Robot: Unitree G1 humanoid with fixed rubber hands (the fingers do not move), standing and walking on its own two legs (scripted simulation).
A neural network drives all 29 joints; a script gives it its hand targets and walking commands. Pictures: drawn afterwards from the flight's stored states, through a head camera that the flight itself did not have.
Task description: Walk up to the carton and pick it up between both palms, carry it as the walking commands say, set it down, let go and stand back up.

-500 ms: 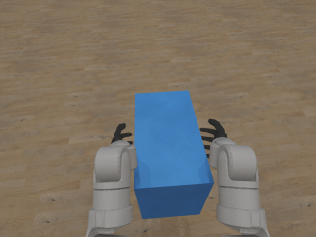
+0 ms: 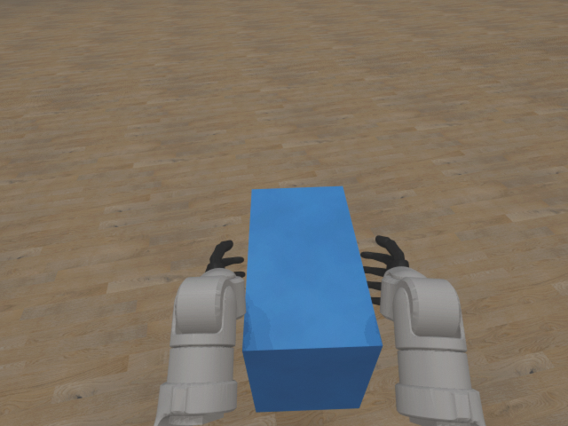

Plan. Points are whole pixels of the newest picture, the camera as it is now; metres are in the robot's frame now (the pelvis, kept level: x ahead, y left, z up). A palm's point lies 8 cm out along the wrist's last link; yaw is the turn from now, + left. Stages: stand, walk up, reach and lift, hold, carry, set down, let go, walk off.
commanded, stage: carry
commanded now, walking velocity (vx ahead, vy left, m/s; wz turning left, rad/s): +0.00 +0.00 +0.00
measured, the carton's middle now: (302, 292) +0.36 +0.01 +0.01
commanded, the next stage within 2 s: none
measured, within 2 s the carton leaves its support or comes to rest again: neither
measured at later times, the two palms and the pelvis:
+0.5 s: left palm (222, 288) +0.32 +0.12 +0.08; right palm (397, 292) +0.32 -0.12 +0.08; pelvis +0.01 +0.00 +0.00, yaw +0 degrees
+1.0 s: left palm (200, 310) +0.28 +0.15 +0.08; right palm (379, 307) +0.30 -0.09 +0.07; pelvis -0.01 +0.01 +0.00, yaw +3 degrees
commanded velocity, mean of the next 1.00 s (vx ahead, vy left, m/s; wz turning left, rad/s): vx -0.09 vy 0.00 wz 0.20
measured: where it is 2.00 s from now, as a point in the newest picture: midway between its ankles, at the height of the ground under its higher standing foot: outside the picture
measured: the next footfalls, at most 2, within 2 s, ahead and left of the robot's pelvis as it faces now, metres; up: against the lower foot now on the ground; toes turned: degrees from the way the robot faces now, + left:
left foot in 1.32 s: -0.04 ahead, +0.14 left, +0.00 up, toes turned +16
right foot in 1.64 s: -0.02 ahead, -0.08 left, +0.00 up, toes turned +10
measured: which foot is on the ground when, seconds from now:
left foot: down 0.00-1.00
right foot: down 0.00-1.00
